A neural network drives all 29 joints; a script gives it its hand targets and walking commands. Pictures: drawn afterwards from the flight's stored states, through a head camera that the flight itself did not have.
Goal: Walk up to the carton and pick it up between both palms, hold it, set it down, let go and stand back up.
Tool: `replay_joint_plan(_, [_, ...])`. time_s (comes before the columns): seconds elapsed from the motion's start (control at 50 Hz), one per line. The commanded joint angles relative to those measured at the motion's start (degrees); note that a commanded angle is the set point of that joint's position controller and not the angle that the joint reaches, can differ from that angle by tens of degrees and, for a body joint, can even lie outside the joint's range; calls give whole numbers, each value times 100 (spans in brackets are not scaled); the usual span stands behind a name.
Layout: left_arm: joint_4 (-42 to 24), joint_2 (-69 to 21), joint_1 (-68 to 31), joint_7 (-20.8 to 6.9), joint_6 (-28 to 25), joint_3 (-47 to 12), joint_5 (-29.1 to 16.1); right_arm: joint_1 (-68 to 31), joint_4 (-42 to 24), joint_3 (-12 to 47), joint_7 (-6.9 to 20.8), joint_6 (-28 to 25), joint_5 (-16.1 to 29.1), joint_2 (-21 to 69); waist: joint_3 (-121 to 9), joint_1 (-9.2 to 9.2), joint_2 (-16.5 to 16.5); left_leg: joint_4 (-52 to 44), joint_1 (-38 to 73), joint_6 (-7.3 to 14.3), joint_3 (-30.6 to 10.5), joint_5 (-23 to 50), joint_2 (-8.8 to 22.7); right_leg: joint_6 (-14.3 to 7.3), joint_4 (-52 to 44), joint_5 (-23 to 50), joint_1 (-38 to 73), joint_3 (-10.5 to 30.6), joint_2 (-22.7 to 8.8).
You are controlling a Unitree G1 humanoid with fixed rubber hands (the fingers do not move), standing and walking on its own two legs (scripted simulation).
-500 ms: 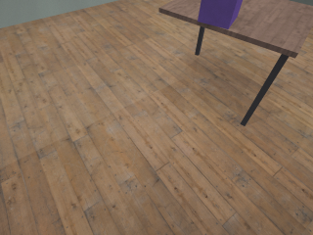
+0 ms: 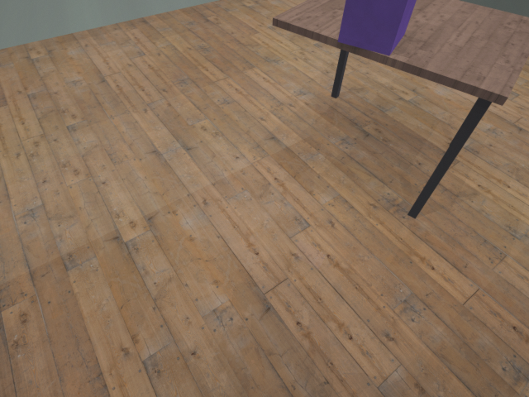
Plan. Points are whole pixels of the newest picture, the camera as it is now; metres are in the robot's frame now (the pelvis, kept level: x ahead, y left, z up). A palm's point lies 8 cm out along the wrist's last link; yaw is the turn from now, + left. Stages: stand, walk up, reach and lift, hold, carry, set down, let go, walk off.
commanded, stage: stand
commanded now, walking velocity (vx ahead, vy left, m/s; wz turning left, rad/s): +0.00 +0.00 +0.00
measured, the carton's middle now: (381, 2) +1.33 -0.37 +0.06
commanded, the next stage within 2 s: none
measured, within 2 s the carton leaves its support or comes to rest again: neither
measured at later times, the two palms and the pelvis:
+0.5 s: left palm out of the picture -0.04 +0.20 -0.15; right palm out of the picture -0.03 -0.18 -0.15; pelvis +0.01 +0.01 +0.00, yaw +0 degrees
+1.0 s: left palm out of the picture -0.03 +0.21 -0.15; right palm out of the picture -0.03 -0.18 -0.15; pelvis +0.01 +0.02 +0.00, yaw +1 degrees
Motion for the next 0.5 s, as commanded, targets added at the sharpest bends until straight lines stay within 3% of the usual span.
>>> replay_joint_plan(0.0, [88, 362, 593, 49, -1, 12, 1, 714, 7, -75, -22, -46, 4, -490, 455, -11, 15, -511, -327, 98, -407, 2362, 508, -231, -437, 1995, -268, 194, -405])
replay_joint_plan(0.04, [60, 491, 590, 34, -10, 38, 18, 671, 33, -50, -39, -37, -18, -367, 559, 0, 187, -523, -258, 96, -409, 2369, 566, -243, -484, 1944, -412, 206, -396])
replay_joint_plan(0.12, [107, 462, 599, 33, -27, 21, 14, 775, 6, -38, -23, -35, -6, -325, 395, -23, -168, -495, -332, 109, -468, 2384, 555, -243, -414, 2012, -210, 173, -395])
replay_joint_plan(0.16, [65, 562, 520, 19, -7, 50, 12, 694, -2, -56, -32, -51, -23, -445, 455, -12, 82, -551, -228, 108, -400, 2483, 497, -210, -399, 1951, -371, 182, -382])
replay_joint_plan(0.24, [51, 504, 467, 34, -36, 42, 4, 704, -17, -40, -39, -77, -9, -400, 479, -21, 15, -542, -323, 124, -471, 2759, 583, -232, -364, 2204, -231, 153, -434])
replay_joint_plan(0.34, [175, 318, 634, 10, -27, 7, -40, 814, 24, -36, -44, -118, -8, -477, 317, 19, 30, -516, -115, 144, -522, 3168, 659, -181, -336, 1798, -227, 96, -378])
replay_joint_plan(0.36, [169, 249, 631, 19, -15, -25, -10, 731, 2, -42, -23, -105, -21, -426, 394, 38, 119, -491, -163, 175, -478, 3005, 612, -162, -429, 1923, -242, 102, -425])
replay_joint_plan(0.38, [134, 428, 485, 11, -11, 17, -24, 737, -21, -22, -30, -109, -20, -344, 400, -14, -66, -478, -141, 175, -513, 2973, 598, -183, -376, 2102, -289, 85, -428])
replay_joint_plan(0.44, [177, 424, 583, 35, -14, 19, -21, 853, -31, -68, -28, -116, 12, -537, 302, -59, -34, -458, -54, 158, -387, 3001, 527, -159, -344, 2346, -220, 107, -423])
replay_joint_plan(0.46, [125, 492, 553, 12, -42, 28, 0, 720, -26, -27, -30, -90, -7, -401, 254, 33, 143, -475, -37, 166, -413, 3059, 548, -175, -299, 2180, -252, 87, -444])
replay_joint_plan(0.48, [145, 524, 593, 34, -37, 45, -13, 843, -30, -29, -21, -102, 5, -370, 205, -38, 26, -470, 4, 173, -493, 3122, 582, -153, -314, 2155, -235, 44, -435])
